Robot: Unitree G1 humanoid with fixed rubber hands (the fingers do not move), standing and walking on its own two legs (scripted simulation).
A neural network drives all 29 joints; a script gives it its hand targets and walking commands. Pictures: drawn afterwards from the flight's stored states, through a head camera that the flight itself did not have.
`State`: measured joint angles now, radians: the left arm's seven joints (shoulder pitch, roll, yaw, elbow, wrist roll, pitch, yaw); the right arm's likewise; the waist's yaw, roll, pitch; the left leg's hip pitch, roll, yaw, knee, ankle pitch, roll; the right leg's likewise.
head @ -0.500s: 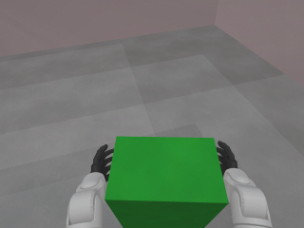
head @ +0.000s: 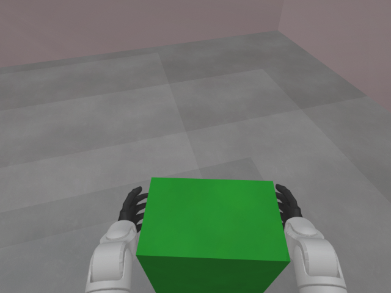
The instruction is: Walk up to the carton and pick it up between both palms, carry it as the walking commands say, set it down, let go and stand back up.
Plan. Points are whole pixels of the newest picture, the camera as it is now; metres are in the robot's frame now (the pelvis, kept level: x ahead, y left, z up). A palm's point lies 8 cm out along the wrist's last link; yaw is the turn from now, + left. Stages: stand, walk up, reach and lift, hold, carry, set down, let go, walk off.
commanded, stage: hold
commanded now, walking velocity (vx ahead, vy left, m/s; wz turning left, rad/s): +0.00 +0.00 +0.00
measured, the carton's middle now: (208, 246) +0.24 +0.00 -0.04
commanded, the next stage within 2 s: set down in 0.16 s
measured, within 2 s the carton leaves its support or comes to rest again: neither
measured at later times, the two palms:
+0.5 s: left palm (118, 223) +0.27 +0.19 +0.00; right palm (271, 217) +0.28 -0.14 +0.00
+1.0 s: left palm (129, 228) +0.29 +0.19 -0.06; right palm (264, 217) +0.31 -0.14 -0.06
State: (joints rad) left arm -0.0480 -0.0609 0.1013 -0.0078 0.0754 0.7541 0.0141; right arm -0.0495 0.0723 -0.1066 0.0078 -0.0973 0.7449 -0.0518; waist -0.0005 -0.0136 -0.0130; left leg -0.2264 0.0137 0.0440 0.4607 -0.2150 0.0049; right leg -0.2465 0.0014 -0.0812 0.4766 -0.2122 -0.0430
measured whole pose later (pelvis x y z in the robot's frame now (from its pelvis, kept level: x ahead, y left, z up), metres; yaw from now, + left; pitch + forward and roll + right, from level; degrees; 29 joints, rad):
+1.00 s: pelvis -0.03 +0.00 -0.04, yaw -1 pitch +7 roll +1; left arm -0.46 -0.11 0.46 0.51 0.28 0.38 -0.12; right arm -0.50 0.12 -0.40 0.57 -0.30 0.37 0.03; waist 0.06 0.00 0.07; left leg -0.60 0.00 0.02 0.78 -0.30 0.01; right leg -0.62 0.00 -0.06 0.79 -0.29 -0.05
